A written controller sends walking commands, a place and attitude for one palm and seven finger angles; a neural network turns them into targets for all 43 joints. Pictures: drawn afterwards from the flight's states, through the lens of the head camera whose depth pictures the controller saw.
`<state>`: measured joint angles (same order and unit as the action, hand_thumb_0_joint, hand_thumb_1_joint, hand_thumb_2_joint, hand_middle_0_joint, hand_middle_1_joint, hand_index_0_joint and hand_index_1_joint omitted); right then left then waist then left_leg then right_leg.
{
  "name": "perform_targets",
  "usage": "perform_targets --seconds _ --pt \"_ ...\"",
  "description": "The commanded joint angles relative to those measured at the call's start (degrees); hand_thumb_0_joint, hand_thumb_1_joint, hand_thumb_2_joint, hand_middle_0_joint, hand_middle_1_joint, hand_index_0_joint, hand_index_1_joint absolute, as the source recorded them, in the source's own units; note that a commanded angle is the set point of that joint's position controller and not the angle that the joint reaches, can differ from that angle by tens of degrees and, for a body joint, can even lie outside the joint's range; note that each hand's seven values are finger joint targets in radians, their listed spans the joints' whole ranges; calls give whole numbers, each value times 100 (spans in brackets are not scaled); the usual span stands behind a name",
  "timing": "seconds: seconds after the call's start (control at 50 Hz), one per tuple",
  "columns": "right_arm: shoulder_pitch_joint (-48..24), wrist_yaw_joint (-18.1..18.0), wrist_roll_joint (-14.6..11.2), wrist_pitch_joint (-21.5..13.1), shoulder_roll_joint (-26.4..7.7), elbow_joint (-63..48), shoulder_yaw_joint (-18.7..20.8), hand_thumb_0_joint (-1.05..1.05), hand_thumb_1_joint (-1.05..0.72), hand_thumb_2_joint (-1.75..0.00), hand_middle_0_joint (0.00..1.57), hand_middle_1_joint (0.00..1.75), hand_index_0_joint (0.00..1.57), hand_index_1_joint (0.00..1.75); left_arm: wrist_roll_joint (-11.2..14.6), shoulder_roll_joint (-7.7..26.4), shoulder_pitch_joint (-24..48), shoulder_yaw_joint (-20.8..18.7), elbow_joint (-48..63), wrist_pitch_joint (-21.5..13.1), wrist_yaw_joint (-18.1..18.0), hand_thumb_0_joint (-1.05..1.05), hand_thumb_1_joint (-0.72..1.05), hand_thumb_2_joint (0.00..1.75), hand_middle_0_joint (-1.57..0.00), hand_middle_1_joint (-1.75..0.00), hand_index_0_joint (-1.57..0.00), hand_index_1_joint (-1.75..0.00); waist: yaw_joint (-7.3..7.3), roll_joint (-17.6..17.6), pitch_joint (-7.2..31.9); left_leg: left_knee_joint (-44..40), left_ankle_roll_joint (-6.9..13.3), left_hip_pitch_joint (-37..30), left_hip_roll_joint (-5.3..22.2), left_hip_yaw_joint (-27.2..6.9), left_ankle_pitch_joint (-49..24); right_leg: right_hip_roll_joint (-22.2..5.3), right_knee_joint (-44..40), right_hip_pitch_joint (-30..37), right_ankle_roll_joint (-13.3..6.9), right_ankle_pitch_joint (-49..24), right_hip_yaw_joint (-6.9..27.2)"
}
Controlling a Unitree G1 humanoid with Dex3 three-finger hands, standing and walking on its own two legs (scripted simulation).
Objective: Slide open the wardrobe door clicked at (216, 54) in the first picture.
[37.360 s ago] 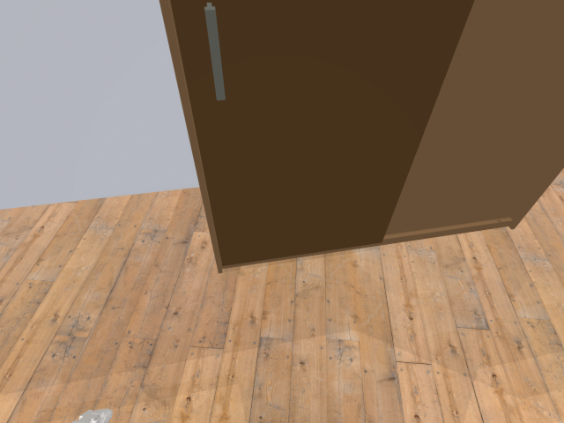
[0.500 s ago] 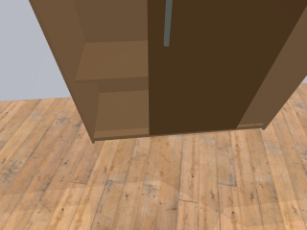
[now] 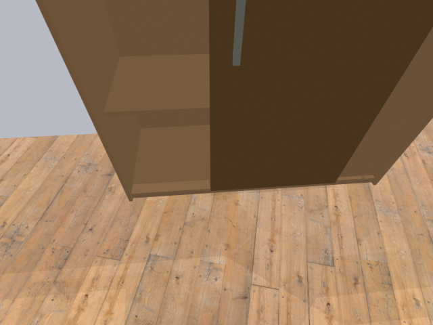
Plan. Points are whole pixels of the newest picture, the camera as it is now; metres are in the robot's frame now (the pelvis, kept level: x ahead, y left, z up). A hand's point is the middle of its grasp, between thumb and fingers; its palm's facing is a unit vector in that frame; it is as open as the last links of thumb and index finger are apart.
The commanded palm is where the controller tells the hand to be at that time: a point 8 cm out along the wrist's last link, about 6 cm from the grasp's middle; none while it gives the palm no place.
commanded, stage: look to check the result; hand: left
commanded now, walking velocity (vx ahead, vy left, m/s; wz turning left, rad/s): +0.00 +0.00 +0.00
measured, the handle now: (237, 28) +0.84 +0.00 +0.15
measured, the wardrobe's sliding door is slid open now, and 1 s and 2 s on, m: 0.43 0.43 0.43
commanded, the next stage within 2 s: stand and wait in 0.26 s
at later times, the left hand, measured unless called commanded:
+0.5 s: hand out of the picture +0.09 +0.23 -0.16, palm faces -0.01 -0.95 -0.31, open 7.4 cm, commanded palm none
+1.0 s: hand out of the picture +0.08 +0.23 -0.16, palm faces -0.02 -0.95 -0.32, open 7.4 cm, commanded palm none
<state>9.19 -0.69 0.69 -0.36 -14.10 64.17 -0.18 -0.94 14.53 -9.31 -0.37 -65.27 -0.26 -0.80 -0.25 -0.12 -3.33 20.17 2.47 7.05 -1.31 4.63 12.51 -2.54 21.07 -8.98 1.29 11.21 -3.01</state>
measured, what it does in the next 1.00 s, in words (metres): stands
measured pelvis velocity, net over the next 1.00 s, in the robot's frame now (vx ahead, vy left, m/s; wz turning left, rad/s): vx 0.01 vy -0.02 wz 0.01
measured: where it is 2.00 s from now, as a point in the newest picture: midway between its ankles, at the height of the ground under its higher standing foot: outside the picture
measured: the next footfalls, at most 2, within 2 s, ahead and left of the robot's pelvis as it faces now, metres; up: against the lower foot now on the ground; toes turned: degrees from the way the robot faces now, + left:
none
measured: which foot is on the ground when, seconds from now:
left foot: down 0.00-1.00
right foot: down 0.00-1.00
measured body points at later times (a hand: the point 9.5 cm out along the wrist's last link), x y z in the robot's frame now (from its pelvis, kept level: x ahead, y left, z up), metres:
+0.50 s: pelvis +0.01 -0.01 +0.00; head +0.02 -0.01 +0.45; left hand +0.09 +0.27 -0.14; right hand +0.09 -0.30 -0.13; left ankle -0.02 +0.09 -0.75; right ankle +0.00 -0.13 -0.75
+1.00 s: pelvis +0.01 -0.02 +0.00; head +0.02 -0.02 +0.45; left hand +0.08 +0.27 -0.13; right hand +0.09 -0.31 -0.13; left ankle -0.02 +0.09 -0.75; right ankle +0.00 -0.13 -0.75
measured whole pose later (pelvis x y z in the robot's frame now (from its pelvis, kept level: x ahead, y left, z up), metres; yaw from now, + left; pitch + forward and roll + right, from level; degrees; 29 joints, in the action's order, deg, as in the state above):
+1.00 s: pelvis +0.01 -0.02 +0.00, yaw +1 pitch -1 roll +0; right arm 6.0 0.0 0.6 -0.4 -19.0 64.1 -0.4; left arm -0.8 18.8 -5.7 0.0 -65.0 -0.9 0.1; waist 0.0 0.1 -3.0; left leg 15.6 0.8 4.0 -0.1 3.5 10.4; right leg -1.0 16.4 -5.6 -0.2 9.5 -4.2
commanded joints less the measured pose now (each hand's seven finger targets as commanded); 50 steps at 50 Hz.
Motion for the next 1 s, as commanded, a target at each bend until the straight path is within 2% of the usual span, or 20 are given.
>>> perform_targets --seconds 0.0,0.16,0.22,0.34,0.42,0.52,0.56,0.64,0.86,0.98 --pt "-60 -78 12 -104 -1006 -227 183 0 -90 -90 20 30 20 30 15 941 71 -162 293 -143 -29 0 90 90 -20 -30 -20 -30 43 16 430 -411 -50 -75 890 -690 -1277 -532 -237 236 -209 -1089 474" --pt "-206 -62 7 -124 -1185 -247 194 0 -90 -90 20 30 20 30 16 1166 216 -182 336 -179 -13 0 90 90 -20 -30 -20 -30 35 95 527 -460 -60 -158 898 -709 -1406 -587 -309 415 -233 -1330 466" --pt "-283 -53 1 -123 -1266 -275 209 0 -90 -90 20 30 20 30 9 1231 270 -194 367 -193 -5 0 90 90 -20 -30 -20 -30 27 70 459 -483 -61 -165 899 -705 -1325 -590 -391 383 -241 -1274 475" --pt "-381 -52 11 -138 -1384 -298 212 0 -90 -90 20 30 20 30 15 1346 377 -198 400 -203 5 0 90 90 -20 -30 -20 -30 34 -51 588 -510 -93 -263 923 -710 -1534 -618 -397 509 -262 -1480 486" --pt "-431 -41 2 -131 -1472 -331 207 0 -90 -90 20 30 20 30 9 1404 460 -210 418 -199 22 0 90 90 -20 -30 -20 -30 30 -10 466 -594 -99 -177 928 -732 -1285 -595 -509 472 -248 -1175 484" --pt "-478 -31 2 -134 -1540 -341 206 0 -90 -90 20 30 20 30 11 1473 484 -211 427 -213 32 0 90 90 -20 -30 -20 -30 24 47 549 -604 -98 -235 938 -736 -1270 -616 -562 523 -259 -1217 506" --pt "-497 -28 9 -135 -1559 -334 205 0 -90 -90 20 30 20 30 22 1504 546 -194 419 -209 31 0 90 90 -20 -30 -20 -30 35 -35 568 -624 -110 -248 941 -742 -1325 -636 -548 553 -264 -1278 514" --pt "-502 -30 4 -134 -1589 -342 207 0 -90 -90 20 30 20 30 23 1530 563 -197 415 -215 33 0 90 90 -20 -30 -20 -30 43 68 590 -619 -112 -278 951 -751 -1348 -644 -564 569 -266 -1340 498" --pt "-535 -21 4 -119 -1633 -308 196 0 -90 -90 20 30 20 30 26 1571 581 -178 381 -206 37 0 90 90 -20 -30 -20 -30 46 1 532 -682 -123 -262 957 -745 -1123 -635 -665 520 -272 -1100 545" --pt "-526 -29 7 -128 -1644 -311 198 0 -90 -90 20 30 20 30 31 1564 573 -183 375 -214 34 0 90 90 -20 -30 -20 -30 46 -7 594 -666 -124 -312 967 -744 -1253 -637 -646 558 -283 -1256 546"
